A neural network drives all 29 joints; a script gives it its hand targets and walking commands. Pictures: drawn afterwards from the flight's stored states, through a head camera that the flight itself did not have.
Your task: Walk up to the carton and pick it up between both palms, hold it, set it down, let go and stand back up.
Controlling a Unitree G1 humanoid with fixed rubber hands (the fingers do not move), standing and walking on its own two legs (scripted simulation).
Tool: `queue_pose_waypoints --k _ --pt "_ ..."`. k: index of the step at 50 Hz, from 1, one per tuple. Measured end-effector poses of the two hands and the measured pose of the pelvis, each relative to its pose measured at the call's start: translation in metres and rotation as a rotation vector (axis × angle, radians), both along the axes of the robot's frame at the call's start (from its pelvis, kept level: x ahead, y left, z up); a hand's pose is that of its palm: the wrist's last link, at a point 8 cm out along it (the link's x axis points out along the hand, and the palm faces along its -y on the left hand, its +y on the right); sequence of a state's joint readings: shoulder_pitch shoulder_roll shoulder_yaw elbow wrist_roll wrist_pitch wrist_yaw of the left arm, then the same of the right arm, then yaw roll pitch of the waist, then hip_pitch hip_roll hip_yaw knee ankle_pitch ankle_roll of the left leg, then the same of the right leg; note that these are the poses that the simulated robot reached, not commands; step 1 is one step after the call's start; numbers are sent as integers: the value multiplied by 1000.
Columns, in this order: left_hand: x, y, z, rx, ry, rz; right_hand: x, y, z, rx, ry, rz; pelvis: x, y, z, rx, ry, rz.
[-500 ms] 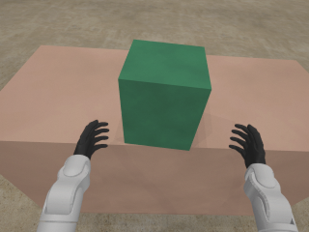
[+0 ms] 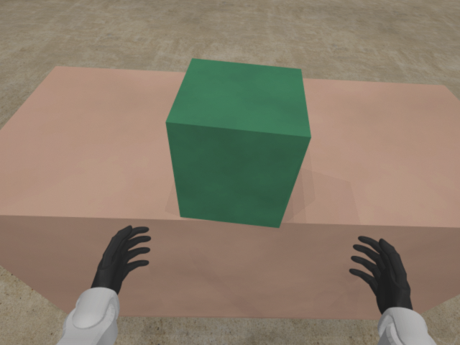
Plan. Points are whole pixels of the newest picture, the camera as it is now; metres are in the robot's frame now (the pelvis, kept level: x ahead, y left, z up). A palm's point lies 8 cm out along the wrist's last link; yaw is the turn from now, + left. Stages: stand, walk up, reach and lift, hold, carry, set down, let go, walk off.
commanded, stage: set down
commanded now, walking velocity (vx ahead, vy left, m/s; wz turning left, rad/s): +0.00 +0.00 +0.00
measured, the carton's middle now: (237, 146) +0.48 +0.01 +0.10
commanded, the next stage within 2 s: let go in 1.50 s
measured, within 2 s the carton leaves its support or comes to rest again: neither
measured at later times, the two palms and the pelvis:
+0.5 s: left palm (116, 288) +0.22 +0.21 +0.01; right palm (383, 297) +0.21 -0.21 +0.04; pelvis +0.01 +0.00 +0.00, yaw +0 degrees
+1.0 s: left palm (119, 310) +0.20 +0.21 -0.04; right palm (380, 318) +0.19 -0.23 -0.01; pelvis +0.02 +0.00 +0.00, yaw +0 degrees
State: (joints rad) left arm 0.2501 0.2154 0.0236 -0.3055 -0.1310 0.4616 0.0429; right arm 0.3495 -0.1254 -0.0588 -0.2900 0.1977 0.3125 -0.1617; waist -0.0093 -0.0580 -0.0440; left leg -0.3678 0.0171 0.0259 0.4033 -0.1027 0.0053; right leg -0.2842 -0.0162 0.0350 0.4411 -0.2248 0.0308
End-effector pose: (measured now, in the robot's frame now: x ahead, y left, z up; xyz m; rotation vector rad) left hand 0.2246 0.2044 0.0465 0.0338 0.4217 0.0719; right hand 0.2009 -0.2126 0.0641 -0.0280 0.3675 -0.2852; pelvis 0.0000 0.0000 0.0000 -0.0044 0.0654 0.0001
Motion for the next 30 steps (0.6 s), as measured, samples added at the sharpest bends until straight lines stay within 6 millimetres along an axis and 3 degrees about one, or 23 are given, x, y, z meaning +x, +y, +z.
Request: queue_pose_waypoints --k 17,30 --pt "2 1 -24 -3 83 -10 6 3 -7 22 21 30 6 -2 0 2 4 0" --pt "-2 3 -48 -6 159 -1 7 -4 -32 30 82 29 13 -3 1 4 13 0"
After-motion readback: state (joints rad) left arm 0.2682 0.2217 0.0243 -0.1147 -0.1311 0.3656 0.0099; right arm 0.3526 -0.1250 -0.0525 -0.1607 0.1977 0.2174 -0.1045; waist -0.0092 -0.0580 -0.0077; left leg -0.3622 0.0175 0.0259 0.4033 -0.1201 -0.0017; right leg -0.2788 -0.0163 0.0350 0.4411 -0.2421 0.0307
